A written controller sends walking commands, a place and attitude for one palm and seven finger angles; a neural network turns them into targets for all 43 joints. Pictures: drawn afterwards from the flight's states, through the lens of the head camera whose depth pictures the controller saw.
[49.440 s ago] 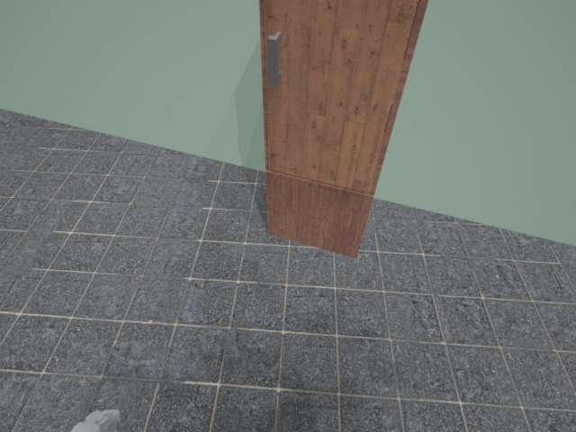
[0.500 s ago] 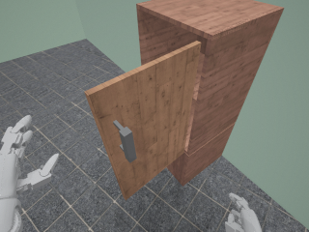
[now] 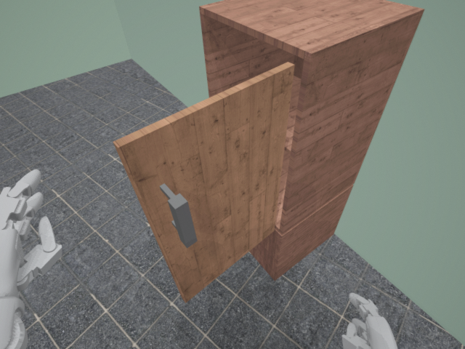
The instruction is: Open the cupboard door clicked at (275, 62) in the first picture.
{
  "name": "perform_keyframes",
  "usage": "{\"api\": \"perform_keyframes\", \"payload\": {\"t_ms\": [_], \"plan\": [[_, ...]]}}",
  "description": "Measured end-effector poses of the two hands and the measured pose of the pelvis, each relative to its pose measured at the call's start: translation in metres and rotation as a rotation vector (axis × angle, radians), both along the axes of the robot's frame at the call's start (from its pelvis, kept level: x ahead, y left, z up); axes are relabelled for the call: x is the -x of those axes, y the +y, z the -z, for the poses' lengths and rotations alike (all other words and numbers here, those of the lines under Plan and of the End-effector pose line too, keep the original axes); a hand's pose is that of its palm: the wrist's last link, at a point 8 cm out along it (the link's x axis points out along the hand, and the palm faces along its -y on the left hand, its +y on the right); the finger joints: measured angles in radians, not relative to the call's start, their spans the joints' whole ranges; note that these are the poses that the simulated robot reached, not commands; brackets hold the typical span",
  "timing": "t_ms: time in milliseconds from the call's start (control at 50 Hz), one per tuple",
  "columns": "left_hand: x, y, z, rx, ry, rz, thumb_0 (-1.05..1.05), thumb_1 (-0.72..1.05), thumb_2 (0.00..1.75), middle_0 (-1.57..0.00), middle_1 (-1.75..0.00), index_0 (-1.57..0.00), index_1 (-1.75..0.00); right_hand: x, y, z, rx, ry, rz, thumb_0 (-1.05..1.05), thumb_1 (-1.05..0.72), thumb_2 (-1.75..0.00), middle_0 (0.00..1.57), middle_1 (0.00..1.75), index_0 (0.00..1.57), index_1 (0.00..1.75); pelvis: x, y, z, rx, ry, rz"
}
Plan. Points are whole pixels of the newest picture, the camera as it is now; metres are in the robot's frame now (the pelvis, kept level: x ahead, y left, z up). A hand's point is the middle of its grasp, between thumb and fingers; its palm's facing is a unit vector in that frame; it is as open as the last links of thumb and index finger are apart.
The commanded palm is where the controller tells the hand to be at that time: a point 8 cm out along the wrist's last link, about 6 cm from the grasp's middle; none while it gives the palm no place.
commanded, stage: step back with the hand held close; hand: left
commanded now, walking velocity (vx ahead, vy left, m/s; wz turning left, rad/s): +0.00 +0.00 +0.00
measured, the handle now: (177, 215) +0.32 +0.15 +0.06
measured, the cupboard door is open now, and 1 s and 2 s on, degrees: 94 94 94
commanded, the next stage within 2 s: stop stepping back and stand still in 0.98 s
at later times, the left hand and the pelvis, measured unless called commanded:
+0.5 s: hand (24, 276) +0.16 +0.29 +0.14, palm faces +0.31 -0.80 -0.52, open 7.4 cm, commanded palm +0.10 +0.33 +0.17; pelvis -0.05 +0.03 +0.00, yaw -1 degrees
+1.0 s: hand out of the picture +0.02 +0.33 +0.15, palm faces +0.48 -0.78 -0.41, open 7.4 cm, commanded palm -0.04 +0.37 +0.17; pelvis -0.17 +0.06 -0.02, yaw +2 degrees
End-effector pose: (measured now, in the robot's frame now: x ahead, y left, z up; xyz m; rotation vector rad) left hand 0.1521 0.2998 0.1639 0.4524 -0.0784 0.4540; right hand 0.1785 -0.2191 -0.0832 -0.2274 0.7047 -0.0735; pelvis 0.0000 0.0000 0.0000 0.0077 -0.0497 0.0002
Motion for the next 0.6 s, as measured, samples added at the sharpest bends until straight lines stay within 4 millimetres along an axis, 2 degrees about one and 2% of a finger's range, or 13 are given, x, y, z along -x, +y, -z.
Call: {"api": "perform_keyframes", "payload": {"t_ms": [120,220,300,440,600], "plan": [[0.003,0.001,-0.001,0.001,-0.003,-0.004,0.02,0.89,0.9,-0.21,-0.3,-0.21,-0.3,0.004,-0.002,0.0,-0.002,0.003,0.003,0.01,-0.9,-0.9,0.2,0.3,0.2,0.3,0.003,-0.001,0.0,0.001,-0.005,0.0],[0.004,-0.002,-0.014,-0.072,-0.029,0.052,0.02,0.89,0.9,-0.21,-0.3,-0.21,-0.3,0.008,-0.004,-0.002,0.011,0.023,0.02,0.01,-0.9,-0.9,0.2,0.3,0.2,0.3,0.01,0.002,0.0,0.02,0.028,-0.007],[0.007,0.002,-0.01,-0.101,0.01,0.097,0.02,0.89,0.9,-0.21,-0.3,-0.21,-0.3,0.015,-0.006,-0.004,0.026,0.042,0.058,0.01,-0.9,-0.9,0.2,0.3,0.2,0.3,0.018,0.009,0.001,0.023,0.05,0.002],[0.023,0.018,-0.002,-0.112,0.07,0.131,0.02,0.88,0.9,-0.21,-0.3,-0.21,-0.3,0.042,0.001,-0.008,0.042,0.053,0.117,0.01,-0.9,-0.9,0.2,0.3,0.2,0.3,0.04,0.026,0.002,0.027,0.057,0.025],[0.058,0.037,-0.006,-0.126,-0.024,0.147,0.02,0.88,0.9,-0.21,-0.3,-0.21,-0.3,0.085,0.023,-0.013,0.056,0.035,0.103,0.01,-0.9,-0.9,0.2,0.3,0.2,0.3,0.076,0.043,0.006,0.04,0.041,0.021]]}}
